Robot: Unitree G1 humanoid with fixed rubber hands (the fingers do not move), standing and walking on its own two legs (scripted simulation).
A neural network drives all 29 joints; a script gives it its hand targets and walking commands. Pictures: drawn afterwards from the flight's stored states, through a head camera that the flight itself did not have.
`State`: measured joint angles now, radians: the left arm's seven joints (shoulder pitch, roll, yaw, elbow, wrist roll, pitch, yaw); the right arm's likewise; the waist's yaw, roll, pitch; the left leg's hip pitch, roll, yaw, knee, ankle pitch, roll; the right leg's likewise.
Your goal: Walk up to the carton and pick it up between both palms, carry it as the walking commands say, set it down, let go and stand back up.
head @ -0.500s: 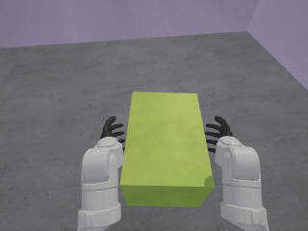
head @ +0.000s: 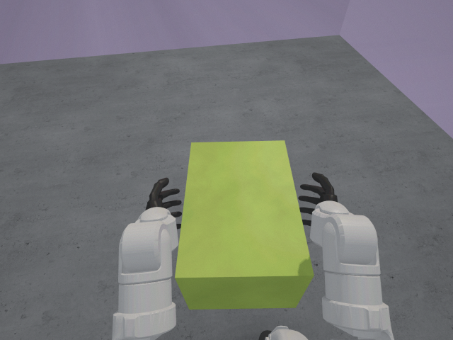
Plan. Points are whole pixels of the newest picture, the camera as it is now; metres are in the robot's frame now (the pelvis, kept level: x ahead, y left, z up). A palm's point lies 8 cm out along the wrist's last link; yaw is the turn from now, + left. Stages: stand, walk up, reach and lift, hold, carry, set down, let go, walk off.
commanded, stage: carry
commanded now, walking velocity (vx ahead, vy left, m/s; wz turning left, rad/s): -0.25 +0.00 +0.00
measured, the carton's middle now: (239, 219) +0.35 +0.00 -0.02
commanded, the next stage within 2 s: none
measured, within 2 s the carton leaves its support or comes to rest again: neither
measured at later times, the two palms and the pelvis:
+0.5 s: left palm out of the picture +0.10 +0.08 +0.09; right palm out of the picture +0.07 -0.20 +0.08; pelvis -0.21 -0.03 +0.01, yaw -2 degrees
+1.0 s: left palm out of the picture -0.13 +0.15 +0.09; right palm out of the picture -0.11 -0.13 +0.10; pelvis -0.42 -0.01 +0.01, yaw +0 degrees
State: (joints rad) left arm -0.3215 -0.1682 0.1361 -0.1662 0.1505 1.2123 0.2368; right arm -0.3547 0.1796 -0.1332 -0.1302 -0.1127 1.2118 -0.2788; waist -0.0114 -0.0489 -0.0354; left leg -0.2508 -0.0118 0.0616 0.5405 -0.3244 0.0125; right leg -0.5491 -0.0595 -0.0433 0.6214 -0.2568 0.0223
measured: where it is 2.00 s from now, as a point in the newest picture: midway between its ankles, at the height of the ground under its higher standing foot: outside the picture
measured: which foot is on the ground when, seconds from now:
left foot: down 0.00-0.32, up 0.34-0.68, down 0.70-1.00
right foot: up 0.00-0.30, down 0.32-0.72, up 0.74-1.00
